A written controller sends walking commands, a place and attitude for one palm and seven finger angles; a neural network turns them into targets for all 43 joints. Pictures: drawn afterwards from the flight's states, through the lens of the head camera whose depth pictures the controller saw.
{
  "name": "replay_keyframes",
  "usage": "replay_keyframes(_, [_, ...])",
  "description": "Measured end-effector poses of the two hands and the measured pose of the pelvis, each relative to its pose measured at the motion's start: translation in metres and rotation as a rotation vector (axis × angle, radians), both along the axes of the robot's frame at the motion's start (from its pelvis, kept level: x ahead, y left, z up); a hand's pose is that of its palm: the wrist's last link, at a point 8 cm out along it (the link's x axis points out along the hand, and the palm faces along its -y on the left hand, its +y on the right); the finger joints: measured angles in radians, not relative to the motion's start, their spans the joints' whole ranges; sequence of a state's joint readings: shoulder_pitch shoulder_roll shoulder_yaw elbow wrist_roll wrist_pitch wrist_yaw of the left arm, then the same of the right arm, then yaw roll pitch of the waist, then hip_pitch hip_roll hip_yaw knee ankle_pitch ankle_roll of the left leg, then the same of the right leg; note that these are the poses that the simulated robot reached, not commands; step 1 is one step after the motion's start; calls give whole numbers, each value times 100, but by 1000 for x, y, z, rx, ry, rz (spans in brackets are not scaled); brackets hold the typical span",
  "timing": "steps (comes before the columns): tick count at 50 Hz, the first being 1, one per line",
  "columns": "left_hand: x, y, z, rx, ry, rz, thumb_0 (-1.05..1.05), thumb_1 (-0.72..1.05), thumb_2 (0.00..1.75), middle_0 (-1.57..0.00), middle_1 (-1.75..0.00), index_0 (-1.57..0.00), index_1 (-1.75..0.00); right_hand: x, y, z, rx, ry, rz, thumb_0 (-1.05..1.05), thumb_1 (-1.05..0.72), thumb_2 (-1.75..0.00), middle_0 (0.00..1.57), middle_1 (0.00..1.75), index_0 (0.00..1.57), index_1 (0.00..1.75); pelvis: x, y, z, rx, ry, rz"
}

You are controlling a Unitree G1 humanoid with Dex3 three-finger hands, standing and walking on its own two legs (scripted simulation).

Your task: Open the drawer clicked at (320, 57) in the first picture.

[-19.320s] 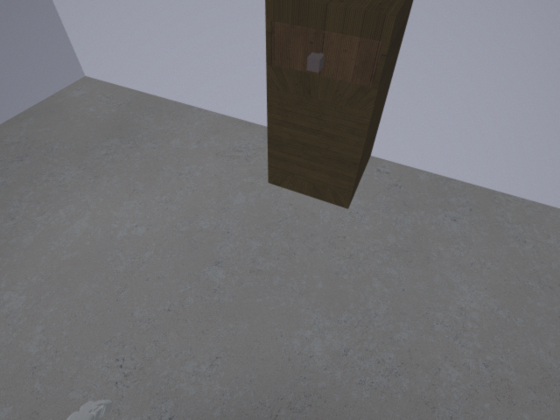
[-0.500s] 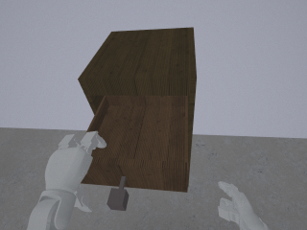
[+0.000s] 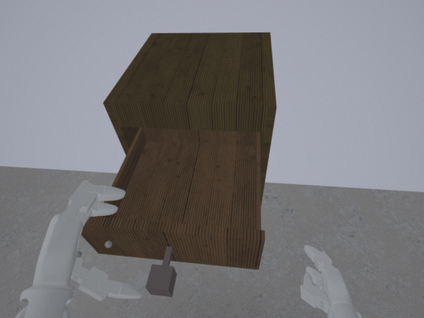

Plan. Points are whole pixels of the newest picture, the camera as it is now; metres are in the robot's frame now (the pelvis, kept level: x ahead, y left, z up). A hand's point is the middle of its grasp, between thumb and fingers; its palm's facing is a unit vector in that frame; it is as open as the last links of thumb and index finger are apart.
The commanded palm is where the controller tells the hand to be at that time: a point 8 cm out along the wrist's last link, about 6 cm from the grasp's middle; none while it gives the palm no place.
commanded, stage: draw the hand back to the body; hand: left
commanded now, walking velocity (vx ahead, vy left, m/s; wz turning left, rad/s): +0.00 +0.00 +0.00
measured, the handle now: (164, 269) +0.22 +0.14 -0.05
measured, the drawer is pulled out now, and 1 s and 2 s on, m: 0.30 0.30 0.30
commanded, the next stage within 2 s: step back with the hand held close in 0.86 s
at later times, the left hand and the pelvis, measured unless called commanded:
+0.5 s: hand (66, 229) +0.19 +0.23 +0.16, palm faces +0.37 -0.83 -0.41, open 10.0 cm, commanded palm +0.14 +0.28 +0.18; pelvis +0.01 +0.00 +0.00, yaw +1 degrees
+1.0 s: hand (57, 234) +0.18 +0.24 +0.16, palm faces +0.41 -0.81 -0.42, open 7.5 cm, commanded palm +0.13 +0.28 +0.18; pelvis +0.00 -0.01 +0.00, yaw +2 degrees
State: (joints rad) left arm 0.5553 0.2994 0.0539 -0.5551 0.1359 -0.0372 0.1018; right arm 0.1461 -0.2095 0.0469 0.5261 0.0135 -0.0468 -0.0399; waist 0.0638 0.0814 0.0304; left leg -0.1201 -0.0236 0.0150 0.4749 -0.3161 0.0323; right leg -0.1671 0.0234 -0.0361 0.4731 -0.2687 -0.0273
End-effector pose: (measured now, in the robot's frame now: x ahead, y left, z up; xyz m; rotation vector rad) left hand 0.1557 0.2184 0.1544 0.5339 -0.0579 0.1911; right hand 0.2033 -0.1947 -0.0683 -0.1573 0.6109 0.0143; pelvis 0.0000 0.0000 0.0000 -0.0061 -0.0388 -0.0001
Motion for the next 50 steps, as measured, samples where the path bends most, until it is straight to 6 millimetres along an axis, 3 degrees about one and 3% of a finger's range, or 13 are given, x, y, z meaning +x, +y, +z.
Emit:
replay_keyframes(4, [-2,7,10,-121,-105,22,-1,-36,36,-31,-111,-31,-112,-8,1,0,-26,-10,2,1,-90,-90,20,30,20,30,7,-2,0,-4,-9,16])
replay_keyframes(12, [4,26,17,-125,-152,67,-1,-13,46,-28,-96,-28,-96,-16,-7,-9,-44,42,-13,1,-90,-90,20,30,21,30,12,-2,2,-7,2,21])
replay_keyframes(30, [-10,57,24,-51,-143,179,0,49,73,-24,-56,-24,-56,2,-13,-2,-41,11,-38,1,-90,-90,20,30,21,30,10,-3,3,-7,5,24])
replay_keyframes(40, [-15,55,20,-76,-130,188,1,79,86,-21,-36,-22,-37,-1,-10,-2,-37,14,-18,1,-90,-90,20,30,21,30,7,-4,4,-5,-2,29])
replay_keyframes(50, [-15,54,24,-53,-135,181,1,87,90,-21,-31,-21,-31,-10,-13,-8,-28,39,-31,1,-90,-90,20,30,21,30,5,-6,4,-5,-1,28])
